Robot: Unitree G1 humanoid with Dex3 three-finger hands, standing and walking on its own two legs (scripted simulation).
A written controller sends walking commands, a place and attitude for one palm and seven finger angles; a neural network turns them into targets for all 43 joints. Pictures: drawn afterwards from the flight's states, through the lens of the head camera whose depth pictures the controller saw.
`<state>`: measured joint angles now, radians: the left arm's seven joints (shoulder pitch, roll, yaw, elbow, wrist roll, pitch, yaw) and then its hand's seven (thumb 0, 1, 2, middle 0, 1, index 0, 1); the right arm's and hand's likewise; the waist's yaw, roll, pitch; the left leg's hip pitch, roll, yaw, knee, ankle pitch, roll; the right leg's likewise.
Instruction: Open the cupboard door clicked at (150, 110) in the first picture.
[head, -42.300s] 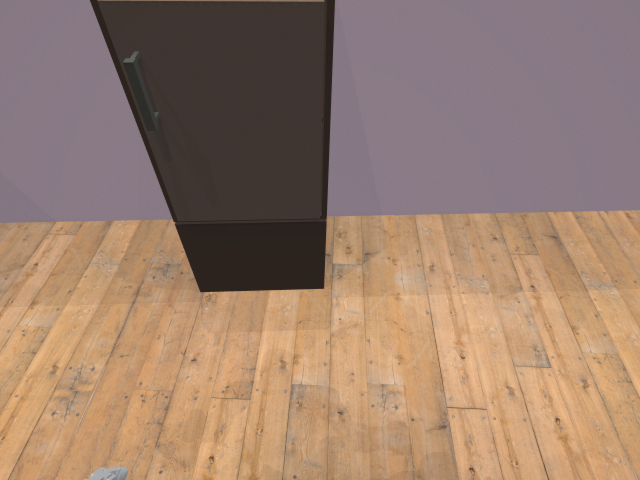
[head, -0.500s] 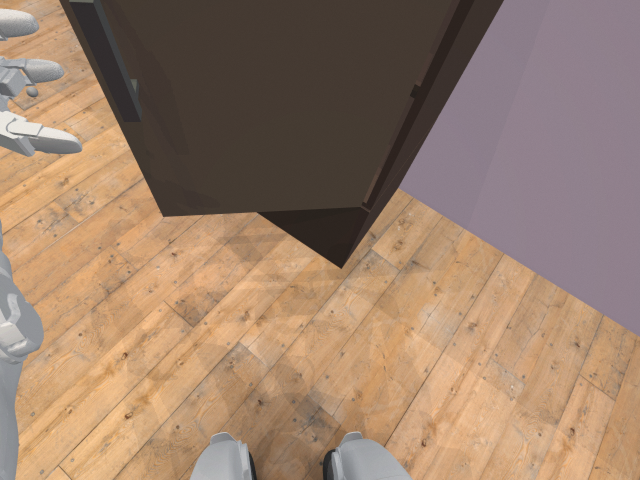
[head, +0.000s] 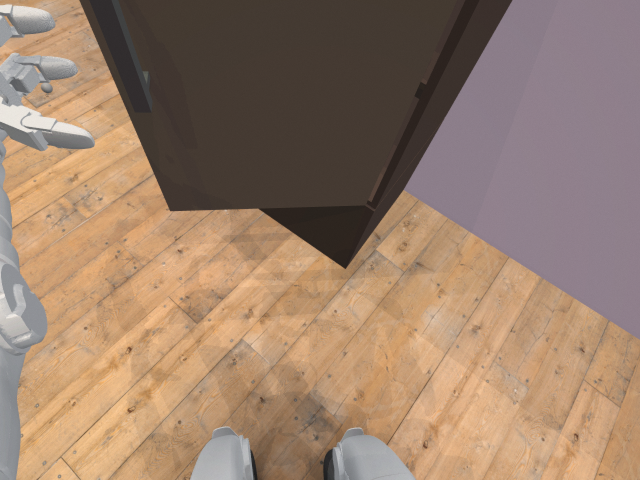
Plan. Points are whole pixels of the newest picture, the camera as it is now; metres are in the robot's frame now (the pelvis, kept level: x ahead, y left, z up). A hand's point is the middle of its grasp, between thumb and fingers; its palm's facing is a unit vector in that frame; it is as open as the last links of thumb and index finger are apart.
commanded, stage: slide the fingers in behind the handle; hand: left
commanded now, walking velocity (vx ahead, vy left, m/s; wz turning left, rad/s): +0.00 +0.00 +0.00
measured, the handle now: (126, 43) +0.61 +0.18 +0.12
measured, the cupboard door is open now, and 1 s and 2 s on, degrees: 41 41 42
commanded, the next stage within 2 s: close the thumb around the handle in 1.64 s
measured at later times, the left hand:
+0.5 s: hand (91, 83) +0.54 +0.20 +0.12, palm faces +0.00 -1.00 +0.00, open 14.0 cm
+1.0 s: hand (121, 84) +0.54 +0.18 +0.11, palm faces +0.00 -1.00 +0.01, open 14.0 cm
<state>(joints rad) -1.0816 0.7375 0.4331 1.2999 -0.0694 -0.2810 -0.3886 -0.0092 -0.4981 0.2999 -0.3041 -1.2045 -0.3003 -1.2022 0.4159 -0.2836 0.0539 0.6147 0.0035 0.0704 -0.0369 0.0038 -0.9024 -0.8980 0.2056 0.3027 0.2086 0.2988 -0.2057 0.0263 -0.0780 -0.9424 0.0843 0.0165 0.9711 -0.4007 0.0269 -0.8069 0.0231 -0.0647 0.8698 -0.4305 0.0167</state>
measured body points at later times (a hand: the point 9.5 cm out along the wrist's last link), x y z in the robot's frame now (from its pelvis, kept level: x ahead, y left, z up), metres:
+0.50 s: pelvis +0.00 -0.01 +0.00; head +0.13 +0.02 +0.43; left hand +0.53 +0.26 +0.13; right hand -0.04 -0.27 -0.10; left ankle +0.03 +0.10 -0.68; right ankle -0.02 -0.14 -0.68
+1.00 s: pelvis +0.00 -0.01 +0.00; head +0.13 +0.01 +0.43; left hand +0.54 +0.23 +0.12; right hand -0.02 -0.28 -0.10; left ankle +0.03 +0.10 -0.68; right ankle -0.02 -0.14 -0.68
